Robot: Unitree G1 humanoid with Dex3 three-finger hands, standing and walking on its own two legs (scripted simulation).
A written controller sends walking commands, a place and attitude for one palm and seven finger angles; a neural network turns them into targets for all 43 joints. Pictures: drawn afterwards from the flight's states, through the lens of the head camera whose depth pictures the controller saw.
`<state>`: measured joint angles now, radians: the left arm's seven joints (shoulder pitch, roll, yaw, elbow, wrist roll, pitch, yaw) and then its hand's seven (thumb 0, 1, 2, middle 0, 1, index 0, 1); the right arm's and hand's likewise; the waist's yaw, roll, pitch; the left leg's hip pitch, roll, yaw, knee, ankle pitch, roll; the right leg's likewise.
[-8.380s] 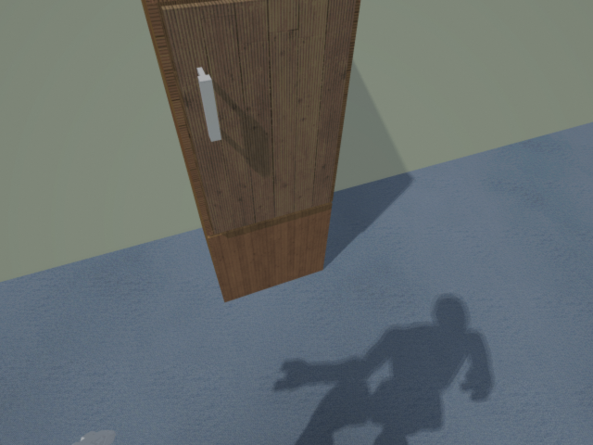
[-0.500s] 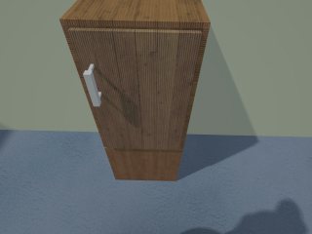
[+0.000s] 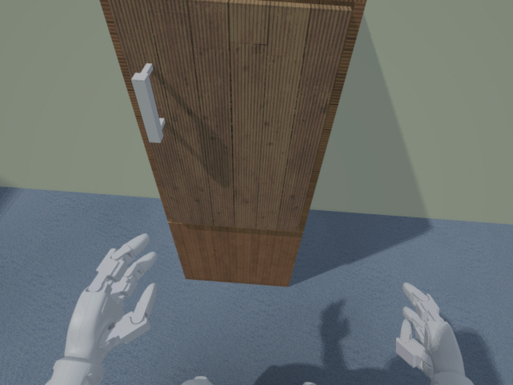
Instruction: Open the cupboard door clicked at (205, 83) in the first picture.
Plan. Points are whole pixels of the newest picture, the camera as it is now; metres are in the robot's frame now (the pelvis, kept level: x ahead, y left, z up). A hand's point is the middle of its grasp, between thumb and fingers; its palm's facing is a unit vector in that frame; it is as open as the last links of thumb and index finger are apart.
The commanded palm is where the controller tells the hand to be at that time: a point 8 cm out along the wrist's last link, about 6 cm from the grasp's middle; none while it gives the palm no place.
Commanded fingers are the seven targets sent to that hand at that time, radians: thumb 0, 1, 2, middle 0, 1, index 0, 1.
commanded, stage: raise the hand with hooked fingers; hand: left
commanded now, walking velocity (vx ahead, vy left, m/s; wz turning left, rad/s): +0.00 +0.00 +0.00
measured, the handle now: (152, 104) +0.56 +0.23 +0.14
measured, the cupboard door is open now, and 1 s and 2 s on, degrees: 0 0 0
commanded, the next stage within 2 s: move the hooked fingers beside the handle in 1.76 s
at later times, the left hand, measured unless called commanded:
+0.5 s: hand (100, 289) +0.23 +0.23 +0.07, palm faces +0.02 -1.00 -0.06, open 11.1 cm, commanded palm +0.20 +0.28 +0.08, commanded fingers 0.00 -0.10 0.47 -0.27 -0.94 -0.27 -0.94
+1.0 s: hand (58, 238) +0.27 +0.28 +0.13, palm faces +0.05 -1.00 -0.05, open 13.7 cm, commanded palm +0.25 +0.32 +0.13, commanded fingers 0.00 -0.50 0.30 -0.30 -1.20 -0.30 -1.20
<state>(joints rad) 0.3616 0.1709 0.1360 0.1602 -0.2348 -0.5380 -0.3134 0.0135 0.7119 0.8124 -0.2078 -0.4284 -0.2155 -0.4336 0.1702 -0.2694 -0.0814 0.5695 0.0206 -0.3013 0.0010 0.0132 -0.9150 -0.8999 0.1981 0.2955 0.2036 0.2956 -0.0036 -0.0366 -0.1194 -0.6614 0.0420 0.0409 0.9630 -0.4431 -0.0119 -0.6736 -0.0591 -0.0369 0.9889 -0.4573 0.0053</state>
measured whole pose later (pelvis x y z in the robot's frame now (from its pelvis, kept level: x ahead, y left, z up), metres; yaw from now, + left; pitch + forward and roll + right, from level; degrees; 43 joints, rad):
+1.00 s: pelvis +0.02 +0.01 +0.03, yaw +1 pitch +4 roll -2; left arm 0.10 0.38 0.37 0.17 -0.35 -0.16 -0.44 0.00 -0.44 0.33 -0.29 -1.15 -0.30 -1.16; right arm 0.25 -0.26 0.05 0.55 0.05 -0.25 -0.08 0.01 -0.91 -0.90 0.20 0.30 0.21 0.30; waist 0.03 0.03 -0.07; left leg -0.48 0.05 0.00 0.81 -0.40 -0.01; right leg -0.44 -0.04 -0.08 0.75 -0.38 0.02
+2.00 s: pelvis +0.01 +0.00 +0.04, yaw +1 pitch +2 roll -1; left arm -0.17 0.44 0.44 0.46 -0.33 -0.12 -0.51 -0.01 -0.50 0.30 -0.30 -1.20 -0.30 -1.20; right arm 0.26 -0.28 0.06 0.60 0.06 -0.21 -0.11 0.01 -0.91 -0.90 0.20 0.30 0.21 0.30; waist 0.02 0.02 -0.04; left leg -0.39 0.05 0.02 0.68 -0.34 -0.02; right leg -0.37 -0.03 -0.07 0.66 -0.33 0.01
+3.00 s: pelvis +0.02 +0.02 +0.03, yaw -1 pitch +11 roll -2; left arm -0.71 0.60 0.46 1.03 -0.20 -0.25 -0.50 -0.01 -0.50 0.30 -0.30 -1.20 -0.30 -1.20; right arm 0.36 -0.29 0.04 0.61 0.04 -0.06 -0.07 0.01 -0.91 -0.90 0.20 0.30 0.21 0.30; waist -0.08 0.00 -0.07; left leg -0.61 0.06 0.03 0.79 -0.37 0.00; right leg -0.59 -0.03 -0.04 0.73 -0.34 0.02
